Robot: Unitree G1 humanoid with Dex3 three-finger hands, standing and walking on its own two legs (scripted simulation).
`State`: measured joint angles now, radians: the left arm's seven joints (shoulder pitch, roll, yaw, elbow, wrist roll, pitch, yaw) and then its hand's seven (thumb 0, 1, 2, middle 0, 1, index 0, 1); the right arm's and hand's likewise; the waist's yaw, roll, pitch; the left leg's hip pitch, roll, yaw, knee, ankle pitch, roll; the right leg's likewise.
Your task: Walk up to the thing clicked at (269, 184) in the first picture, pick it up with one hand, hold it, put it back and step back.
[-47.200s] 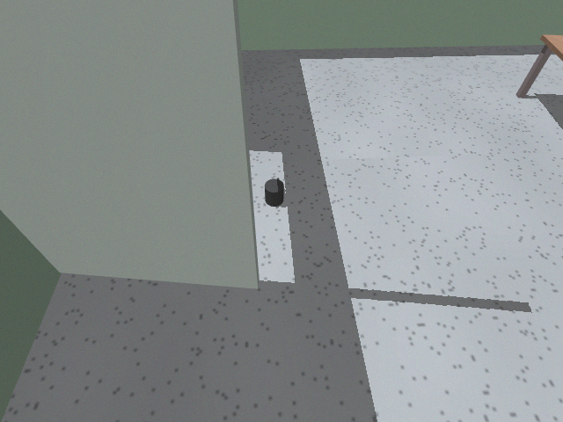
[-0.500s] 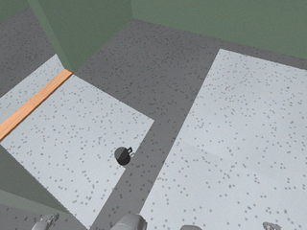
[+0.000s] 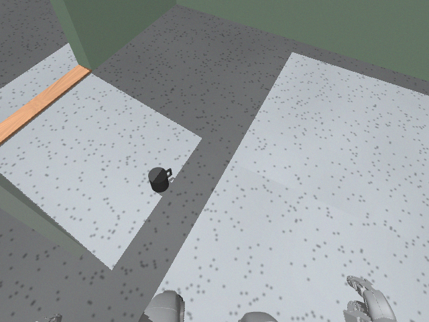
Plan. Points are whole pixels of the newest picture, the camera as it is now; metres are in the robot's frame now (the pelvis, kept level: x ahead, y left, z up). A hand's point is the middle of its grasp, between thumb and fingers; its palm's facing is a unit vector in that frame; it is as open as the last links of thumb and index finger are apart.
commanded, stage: step back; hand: left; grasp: from above
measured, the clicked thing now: (161, 178) +0.77 +0.29 -0.70
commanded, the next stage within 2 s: stand in 1.68 s
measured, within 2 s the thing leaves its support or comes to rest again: neither
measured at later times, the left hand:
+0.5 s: hand out of the picture -0.07 +0.26 -0.14, palm faces +0.11 -0.90 -0.42, open 7.4 cm
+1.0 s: hand out of the picture -0.26 +0.23 -0.13, palm faces +0.10 -0.91 -0.41, open 7.4 cm
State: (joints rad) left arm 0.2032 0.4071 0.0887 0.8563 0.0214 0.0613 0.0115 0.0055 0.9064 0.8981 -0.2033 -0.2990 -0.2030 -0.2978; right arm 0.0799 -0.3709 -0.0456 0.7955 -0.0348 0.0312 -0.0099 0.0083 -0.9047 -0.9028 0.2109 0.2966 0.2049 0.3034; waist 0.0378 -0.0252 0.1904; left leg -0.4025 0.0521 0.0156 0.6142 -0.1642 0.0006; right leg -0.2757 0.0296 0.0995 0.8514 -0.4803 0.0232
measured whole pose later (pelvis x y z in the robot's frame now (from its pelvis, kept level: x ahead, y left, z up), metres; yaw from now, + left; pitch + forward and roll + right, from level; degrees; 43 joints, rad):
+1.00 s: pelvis -0.27 -0.04 +0.01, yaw +5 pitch -3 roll +0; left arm 0.28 0.35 0.06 0.98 0.04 -0.03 0.00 0.01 0.90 0.90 -0.21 -0.30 -0.21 -0.30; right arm 0.20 -0.40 -0.06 0.96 -0.03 0.03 0.02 0.01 -0.91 -0.90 0.21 0.30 0.20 0.30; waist 0.04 0.05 0.07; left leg -0.32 0.01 -0.04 0.68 -0.40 0.00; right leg -0.16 0.00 0.01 0.57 -0.36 0.00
